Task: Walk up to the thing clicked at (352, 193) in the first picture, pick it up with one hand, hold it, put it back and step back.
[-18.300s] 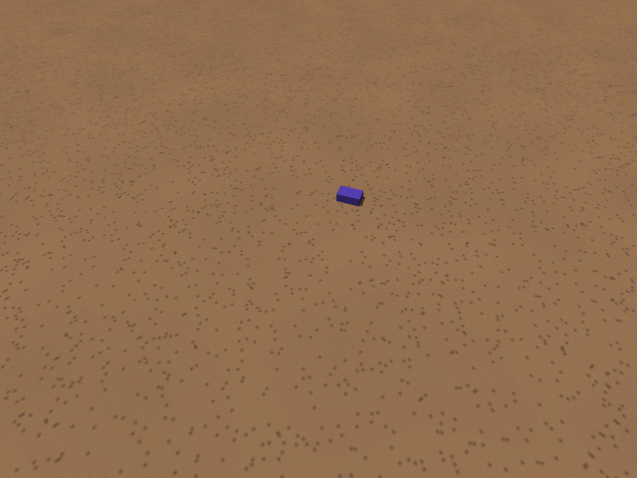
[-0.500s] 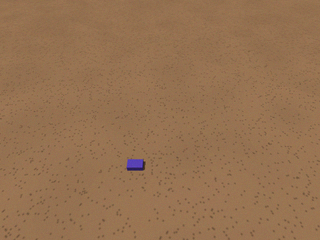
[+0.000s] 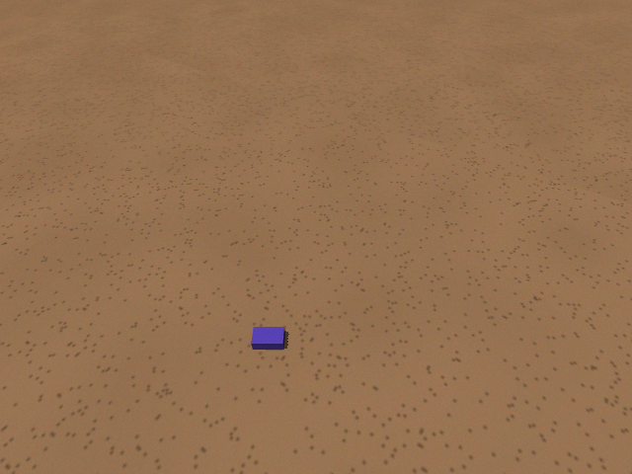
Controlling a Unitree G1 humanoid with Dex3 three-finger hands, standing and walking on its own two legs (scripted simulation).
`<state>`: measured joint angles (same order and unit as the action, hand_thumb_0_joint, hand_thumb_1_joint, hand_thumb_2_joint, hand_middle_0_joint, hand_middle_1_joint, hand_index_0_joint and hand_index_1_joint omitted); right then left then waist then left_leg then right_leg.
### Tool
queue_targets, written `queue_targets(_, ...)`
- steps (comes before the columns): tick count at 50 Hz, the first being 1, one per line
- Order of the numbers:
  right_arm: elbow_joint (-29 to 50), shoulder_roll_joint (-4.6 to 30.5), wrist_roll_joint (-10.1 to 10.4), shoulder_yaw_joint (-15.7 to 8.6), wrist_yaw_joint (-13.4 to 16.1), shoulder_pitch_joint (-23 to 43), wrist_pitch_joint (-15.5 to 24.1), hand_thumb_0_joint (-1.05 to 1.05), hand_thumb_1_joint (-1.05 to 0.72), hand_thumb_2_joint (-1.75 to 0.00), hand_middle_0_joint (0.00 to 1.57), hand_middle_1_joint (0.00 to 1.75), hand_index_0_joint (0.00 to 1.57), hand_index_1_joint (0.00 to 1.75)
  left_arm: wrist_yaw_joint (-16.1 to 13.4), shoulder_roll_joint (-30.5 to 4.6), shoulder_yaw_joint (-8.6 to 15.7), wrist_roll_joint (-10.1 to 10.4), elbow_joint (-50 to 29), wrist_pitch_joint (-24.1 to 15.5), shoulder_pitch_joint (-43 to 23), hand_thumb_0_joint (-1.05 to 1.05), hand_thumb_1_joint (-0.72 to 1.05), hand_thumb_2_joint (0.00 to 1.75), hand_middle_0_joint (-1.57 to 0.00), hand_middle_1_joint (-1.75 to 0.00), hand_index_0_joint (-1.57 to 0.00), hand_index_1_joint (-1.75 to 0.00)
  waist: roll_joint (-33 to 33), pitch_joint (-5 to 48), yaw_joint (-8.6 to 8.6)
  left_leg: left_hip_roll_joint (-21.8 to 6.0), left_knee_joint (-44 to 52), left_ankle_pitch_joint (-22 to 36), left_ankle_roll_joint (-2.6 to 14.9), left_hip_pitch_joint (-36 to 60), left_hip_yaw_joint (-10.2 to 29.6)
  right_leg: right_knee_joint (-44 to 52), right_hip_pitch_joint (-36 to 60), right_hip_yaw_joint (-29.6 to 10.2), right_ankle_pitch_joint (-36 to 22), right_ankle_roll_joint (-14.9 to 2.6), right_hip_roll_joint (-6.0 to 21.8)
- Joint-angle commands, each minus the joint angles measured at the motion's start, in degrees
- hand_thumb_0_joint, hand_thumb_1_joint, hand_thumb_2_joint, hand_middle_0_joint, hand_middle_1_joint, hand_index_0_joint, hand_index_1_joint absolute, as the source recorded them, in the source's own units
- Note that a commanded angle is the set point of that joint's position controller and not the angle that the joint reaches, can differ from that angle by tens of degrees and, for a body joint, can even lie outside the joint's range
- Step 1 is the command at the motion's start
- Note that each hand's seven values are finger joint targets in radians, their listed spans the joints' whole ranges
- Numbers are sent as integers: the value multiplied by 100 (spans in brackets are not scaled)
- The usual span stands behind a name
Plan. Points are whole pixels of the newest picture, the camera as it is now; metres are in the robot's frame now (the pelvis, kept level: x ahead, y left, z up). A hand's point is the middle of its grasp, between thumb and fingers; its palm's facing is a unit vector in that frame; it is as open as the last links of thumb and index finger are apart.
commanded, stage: walk up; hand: left
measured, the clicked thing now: (268, 338) +0.73 +0.21 -0.76
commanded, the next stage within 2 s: none
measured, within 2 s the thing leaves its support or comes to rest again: neither
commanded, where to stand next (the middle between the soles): +0.34 -0.01 m, yaw -1 degrees
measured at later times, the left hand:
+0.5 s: hand out of the picture +0.17 +0.33 -0.16, palm faces -0.08 -0.94 -0.32, open 7.4 cm
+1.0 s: hand (204, 330) +0.41 +0.23 -0.15, palm faces -0.08 -0.93 -0.36, open 7.4 cm
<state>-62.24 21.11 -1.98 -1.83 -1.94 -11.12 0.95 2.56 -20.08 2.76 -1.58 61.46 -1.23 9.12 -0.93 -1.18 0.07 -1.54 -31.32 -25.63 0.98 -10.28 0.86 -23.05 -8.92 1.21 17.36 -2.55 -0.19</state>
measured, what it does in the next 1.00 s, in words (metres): walks ahead: left foot, then right foot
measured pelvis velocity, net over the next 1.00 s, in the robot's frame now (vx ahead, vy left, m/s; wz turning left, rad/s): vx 0.30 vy -0.02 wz -0.06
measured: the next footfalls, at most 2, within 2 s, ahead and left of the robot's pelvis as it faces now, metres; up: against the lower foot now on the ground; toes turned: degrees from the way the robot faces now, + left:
left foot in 0.18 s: +0.14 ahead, +0.16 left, +0.00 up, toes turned +4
right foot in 0.66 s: +0.33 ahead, -0.11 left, +0.00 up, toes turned -6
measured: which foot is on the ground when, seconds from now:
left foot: up 0.00-0.16, down 0.18-0.72, up 0.74-1.00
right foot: down 0.00-0.20, up 0.22-0.64, down 0.66-1.00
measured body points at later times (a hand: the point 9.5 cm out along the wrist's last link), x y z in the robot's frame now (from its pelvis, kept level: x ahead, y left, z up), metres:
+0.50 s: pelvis +0.12 +0.05 +0.00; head +0.14 +0.08 +0.44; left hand +0.18 +0.38 -0.14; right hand +0.12 -0.27 -0.11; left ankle +0.10 +0.16 -0.75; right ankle +0.22 -0.12 -0.70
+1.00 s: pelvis +0.30 -0.02 -0.01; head +0.34 -0.02 +0.43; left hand +0.41 +0.28 -0.12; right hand +0.35 -0.34 -0.13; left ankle +0.38 +0.12 -0.71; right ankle +0.29 -0.11 -0.75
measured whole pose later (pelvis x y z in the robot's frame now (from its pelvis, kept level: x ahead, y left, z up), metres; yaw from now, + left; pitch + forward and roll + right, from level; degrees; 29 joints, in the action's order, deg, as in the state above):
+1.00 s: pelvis +0.30 -0.02 -0.01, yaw -3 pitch -3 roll +0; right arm -48.0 23.4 0.3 -2.6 0.5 -15.9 3.3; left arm 1.2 -20.4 2.1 -0.5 45.8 -1.1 12.6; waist -1.2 -7.9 -0.5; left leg -2.3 -47.3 -16.9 -1.2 -26.2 0.6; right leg -31.1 -11.5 3.6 17.0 -3.0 -0.9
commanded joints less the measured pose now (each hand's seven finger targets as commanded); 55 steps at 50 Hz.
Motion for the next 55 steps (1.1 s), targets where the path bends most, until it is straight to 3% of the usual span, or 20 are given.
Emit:
queue_targets(1, 769, 1257, -49, -375, 33, 565, 221, 0, -90, -90, 20, 30, 20, 30, -107, -1837, 565, -70, -464, -174, 444, 0, 90, 90, -20, -30, -20, -30, 768, -749, -489, -339, -1146, -78, 66, -2505, 163, 1526, 1037, -2426, 1322, -1176, 1909)
queue_targets(6, 825, 1195, -19, -514, -101, -228, 239, 0, -90, -90, 20, 30, 20, 30, 7, -1824, 516, -80, -992, -110, -226, 0, 90, 90, -20, -30, -20, -30, 1165, -359, 65, -232, -396, 276, 63, -458, -175, 1289, -626, -1311, 1568, -785, 1267)
queue_targets(9, 361, 1453, -48, -766, 32, -1850, 289, 0, -90, -90, 20, 30, 20, 30, 39, -1300, 355, -41, -1273, 1, -532, 0, 90, 90, -20, -30, -20, -30, -119, -6, 900, 37, 349, 1216, -16, 2146, -171, -1080, -2734, -255, 1998, -319, 350)
queue_targets(10, 375, 1877, -133, -858, 118, -2252, 318, 0, -90, -90, 20, 30, 20, 30, 22, -835, 221, -38, -1323, 15, -149, 0, 90, 90, -20, -30, -20, -30, -1675, 53, 1013, -1077, 1598, -781, 119, 2112, 1655, -3092, -3336, -22, 2054, -177, -498)
queue_targets(11, 710, 2118, -153, -846, 159, -1563, 359, 0, -90, -90, 20, 30, 20, 30, -22, -969, 239, 23, -1223, 67, 245, 0, 90, 90, -20, -30, -20, -30, -1362, -169, 581, -2063, 2532, -2540, 380, 1058, 3658, -4013, -3412, -798, 1557, -44, -562)
queue_targets(12, 1007, 2341, -28, -868, 155, -739, 372, 0, -90, -90, 20, 30, 20, 30, -45, -1557, 364, 37, -1120, 79, 480, 0, 90, 90, -20, -30, -20, -30, -845, -432, 322, -2288, 2756, -3075, 746, 250, 3768, -4038, -2954, -1244, 1128, -107, -125)
queue_targets(15, 1287, 1728, 48, -644, 135, -82, 443, 0, -90, -90, 20, 30, 20, 30, 18, -1697, 418, 94, -781, 43, 1016, 0, 90, 90, -20, -30, -20, -30, -637, -730, -160, -1541, 2292, -1451, 704, -52, 1921, -3768, -2486, -1124, 210, 2, 236)
queue_targets(17, 1279, 1612, 76, -627, 126, -409, 506, 0, -90, -90, 20, 30, 20, 30, 69, -1641, 423, 66, -736, 40, 1091, 0, 90, 90, -20, -30, -20, -30, -703, -726, -13, -1326, 2259, -570, 639, -44, 1284, -3483, -2338, -965, -156, 140, 223)
queue_targets(29, 1589, 1689, 114, -601, 108, -1045, 463, 0, -90, -90, 20, 30, 20, 30, 240, -1216, 293, 25, -1530, -80, -181, 0, 90, 90, -20, -30, -20, -30, -576, -586, 329, -1165, 1451, 2379, 864, 504, -27, -1146, -1659, 90, -708, 131, 322)
queue_targets(33, 1804, 1550, 147, -525, 153, -1138, 399, 0, -90, -90, 20, 30, 20, 30, 158, -1340, 452, 8, -1375, -163, 627, 0, 90, 90, -20, -30, -20, -30, -21, 107, -151, -1042, -305, 3715, 666, 243, -233, -522, 69, 184, -605, -158, 94)
queue_targets(34, 1859, 1292, 176, -414, 166, -1319, 411, 0, -90, -90, 20, 30, 20, 30, 101, -1625, 588, -2, -1242, -208, 1243, 0, 90, 90, -20, -30, -20, -30, 646, 604, -426, -703, -1531, 3239, 468, -282, -407, -361, 1088, -179, -564, -338, 273)
queue_targets(36, 1960, 1267, 265, -338, 225, -1423, 398, 0, -90, -90, 20, 30, 20, 30, 9, -2177, 731, 85, -1324, -190, 1697, 0, 90, 90, -20, -30, -20, -30, 1801, 859, -629, 431, -3500, -544, 125, -2354, -434, 393, 2235, -3427, -1035, -1362, 2222)
queue_targets(38, 1818, 1529, 244, -432, 299, -1091, 397, 0, -90, -90, 20, 30, 20, 30, -49, -1937, 671, 206, -1501, -130, 1369, 0, 90, 90, -20, -30, -20, -30, 1125, 319, -564, 42, -4098, -508, 101, -2157, 268, 342, 1131, -2747, -1855, -1574, 2133)
queue_targets(41, 1642, 1241, 270, -366, 228, -1461, 334, 0, -90, -90, 20, 30, 20, 30, -116, -1533, 506, 213, -1750, -153, 665, 0, 90, 90, -20, -30, -20, -30, 937, -159, -42, -87, -3497, 193, 39, -1654, 309, 297, -47, -1010, -2540, -1039, 1331)
queue_targets(46, 1599, 991, 248, -295, 274, -1257, 277, 0, -90, -90, 20, 30, 20, 30, -246, -1309, 342, 82, -1967, -176, 367, 0, 90, 90, -20, -30, -20, -30, 866, -169, -19, 23, -1951, 837, -283, -1358, -67, -57, -333, -238, -4612, -1134, 1179)
queue_targets(50, 1598, 988, 179, -283, 330, -897, 283, 0, -90, -90, 20, 30, 20, 30, -270, -1420, 294, 145, -1970, -14, 347, 0, 90, 90, -20, -30, -20, -30, 859, 227, -138, 104, -765, 1464, -131, -811, -343, -884, -131, -385, -4170, -889, 1219)
queue_targets(52, 1528, 1043, 129, -347, 352, -1108, 273, 0, -90, -90, 20, 30, 20, 30, -293, -1447, 239, 258, -1969, 79, 76, 0, 90, 90, -20, -30, -20, -30, 588, 400, 176, 189, 37, 2427, 38, -48, -333, -1560, -611, -329, -3264, -659, 1122)
queue_targets(53, 1552, 1298, 84, -407, 370, -1048, 270, 0, -90, -90, 20, 30, 20, 30, -307, -1320, 178, 299, -1959, 115, 119, 0, 90, 90, -20, -30, -20, -30, 105, 404, 188, -104, 264, 3614, 156, 129, 88, -1874, -850, -288, -2445, -373, 892)
queue_targets(54, 1665, 1729, 51, -510, 382, -857, 243, 0, -90, -90, 20, 30, 20, 30, -313, -1148, 145, 367, -1969, 150, 271, 0, 90, 90, -20, -30, -20, -30, -792, 595, 86, -1134, 460, 4779, 598, 348, 1361, -2622, -1218, 3, -1216, -13, 236)
queue_targets(55, 1819, 1828, 85, -485, 385, -580, 212, 0, -90, -90, 20, 30, 20, 30, -352, -1077, 140, 417, -1850, 246, 542, 0, 90, 90, -20, -30, -20, -30, -1023, 621, -26, -1893, 820, 5047, 1222, 165, 2438, -3337, -1320, -212, 1595, 93, -341)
